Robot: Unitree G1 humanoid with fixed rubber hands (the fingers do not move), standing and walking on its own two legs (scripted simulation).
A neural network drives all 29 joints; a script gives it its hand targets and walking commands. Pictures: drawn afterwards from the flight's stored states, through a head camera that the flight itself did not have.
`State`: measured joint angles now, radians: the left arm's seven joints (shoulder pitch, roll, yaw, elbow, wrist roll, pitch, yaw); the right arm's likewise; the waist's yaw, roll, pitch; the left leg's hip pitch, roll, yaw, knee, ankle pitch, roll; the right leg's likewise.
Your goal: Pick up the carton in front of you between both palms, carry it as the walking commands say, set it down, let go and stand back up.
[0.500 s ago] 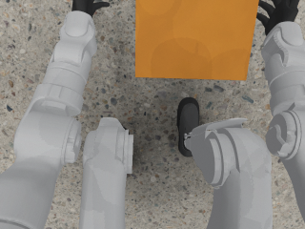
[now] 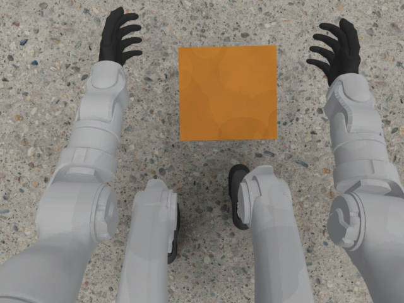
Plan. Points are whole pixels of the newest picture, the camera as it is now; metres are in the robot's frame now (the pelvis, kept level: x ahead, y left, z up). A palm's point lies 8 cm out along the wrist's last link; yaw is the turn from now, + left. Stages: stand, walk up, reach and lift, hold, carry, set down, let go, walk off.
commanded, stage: set down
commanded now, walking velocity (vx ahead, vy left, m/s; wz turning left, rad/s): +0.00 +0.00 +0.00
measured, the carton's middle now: (223, 102) +0.47 -0.09 -0.35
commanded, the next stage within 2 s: let go in 0.50 s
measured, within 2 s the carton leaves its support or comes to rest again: neither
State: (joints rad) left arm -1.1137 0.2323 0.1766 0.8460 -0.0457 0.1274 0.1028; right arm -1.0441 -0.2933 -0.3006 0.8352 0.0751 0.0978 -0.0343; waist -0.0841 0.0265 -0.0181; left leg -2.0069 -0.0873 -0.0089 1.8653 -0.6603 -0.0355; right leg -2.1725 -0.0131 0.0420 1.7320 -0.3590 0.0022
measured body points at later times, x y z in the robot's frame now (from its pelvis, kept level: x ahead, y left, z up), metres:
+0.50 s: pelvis +0.03 -0.01 +0.13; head +0.31 -0.05 +0.48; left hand +0.54 +0.11 +0.03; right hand +0.47 -0.29 +0.02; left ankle +0.06 +0.12 -0.44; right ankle +0.15 -0.12 -0.44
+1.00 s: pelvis +0.09 -0.02 +0.25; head +0.27 -0.05 +0.66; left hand +0.42 +0.16 +0.15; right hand +0.36 -0.29 +0.15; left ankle +0.06 +0.12 -0.44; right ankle +0.14 -0.12 -0.44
